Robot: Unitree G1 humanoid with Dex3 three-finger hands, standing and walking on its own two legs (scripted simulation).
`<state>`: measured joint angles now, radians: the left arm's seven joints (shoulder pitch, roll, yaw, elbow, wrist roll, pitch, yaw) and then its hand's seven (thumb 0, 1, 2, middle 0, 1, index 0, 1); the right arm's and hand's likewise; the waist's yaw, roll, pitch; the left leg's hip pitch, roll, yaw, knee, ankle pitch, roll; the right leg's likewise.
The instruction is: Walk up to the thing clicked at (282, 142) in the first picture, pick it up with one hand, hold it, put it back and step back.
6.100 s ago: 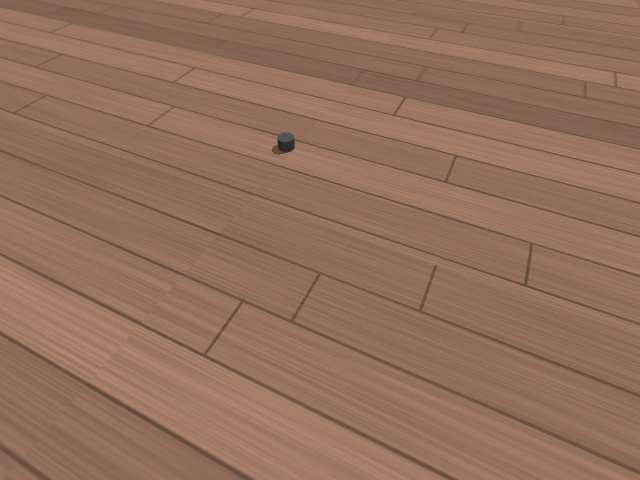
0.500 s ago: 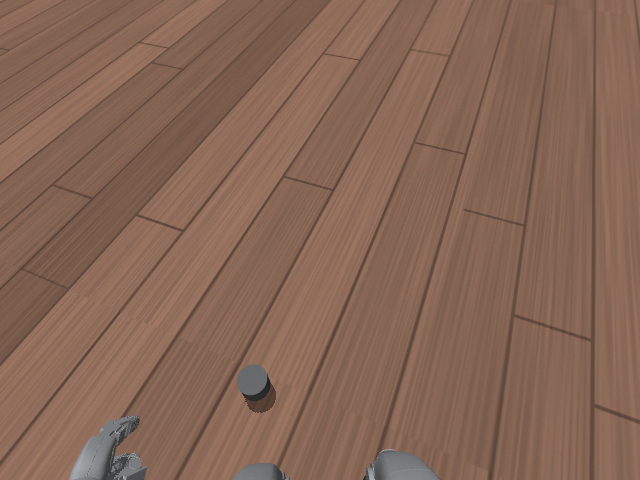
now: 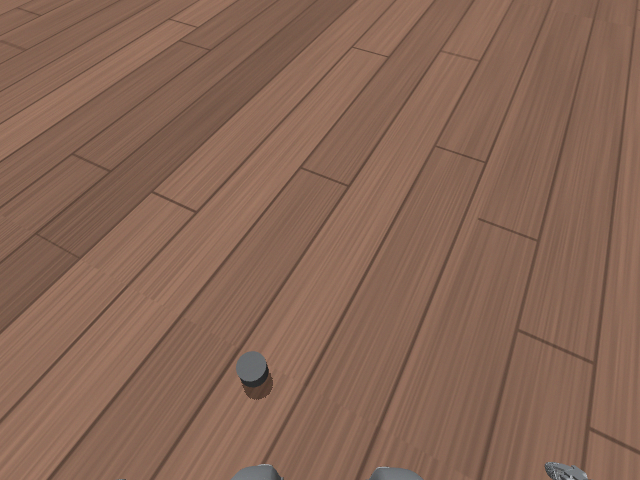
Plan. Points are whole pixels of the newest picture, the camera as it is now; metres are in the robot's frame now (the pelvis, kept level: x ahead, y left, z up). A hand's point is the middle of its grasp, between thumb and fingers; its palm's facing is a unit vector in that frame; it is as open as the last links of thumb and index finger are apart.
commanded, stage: walk up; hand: left
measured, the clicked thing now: (252, 369) +0.47 +0.22 -0.73
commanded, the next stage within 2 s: stand in 1.28 s
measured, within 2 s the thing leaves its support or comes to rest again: neither
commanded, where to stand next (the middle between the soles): +0.08 -0.01 m, yaw +0 degrees
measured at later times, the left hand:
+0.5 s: hand out of the picture +0.08 +0.27 -0.14, palm faces +0.00 -0.95 -0.31, open 7.4 cm
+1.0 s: hand out of the picture +0.09 +0.27 -0.14, palm faces +0.00 -0.95 -0.32, open 7.4 cm
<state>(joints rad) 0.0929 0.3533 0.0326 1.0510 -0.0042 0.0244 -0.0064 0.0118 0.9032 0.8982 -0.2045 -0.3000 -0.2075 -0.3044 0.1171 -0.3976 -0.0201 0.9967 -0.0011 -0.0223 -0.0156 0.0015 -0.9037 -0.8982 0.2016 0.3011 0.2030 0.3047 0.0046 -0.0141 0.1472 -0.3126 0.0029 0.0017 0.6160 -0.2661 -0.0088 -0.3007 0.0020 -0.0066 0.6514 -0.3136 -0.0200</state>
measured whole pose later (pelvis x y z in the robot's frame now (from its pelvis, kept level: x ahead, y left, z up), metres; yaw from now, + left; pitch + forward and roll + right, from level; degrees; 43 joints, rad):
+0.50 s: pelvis +0.00 +0.02 +0.02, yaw +0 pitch -2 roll +0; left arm 0.07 0.34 0.03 1.14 0.00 0.00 -0.02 0.01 0.90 0.90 -0.20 -0.30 -0.21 -0.30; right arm 0.10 -0.34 0.01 1.15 -0.01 -0.02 0.01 0.00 -0.90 -0.90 0.20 0.30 0.20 0.30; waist 0.00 0.00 0.07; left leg -0.19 0.00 0.01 0.36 -0.13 0.01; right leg -0.16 0.00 0.00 0.36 -0.16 0.01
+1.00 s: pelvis +0.01 +0.02 +0.02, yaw +0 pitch -2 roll +0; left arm 0.08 0.33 0.02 1.16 0.00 -0.01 -0.01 0.01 0.90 0.90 -0.20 -0.30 -0.21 -0.30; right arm 0.05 -0.33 0.00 1.14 0.00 -0.02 0.01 0.00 -0.90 -0.90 0.20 0.30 0.20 0.30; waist 0.00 0.01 0.06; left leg -0.16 -0.01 0.01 0.33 -0.13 0.01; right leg -0.13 -0.01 0.01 0.33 -0.16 0.01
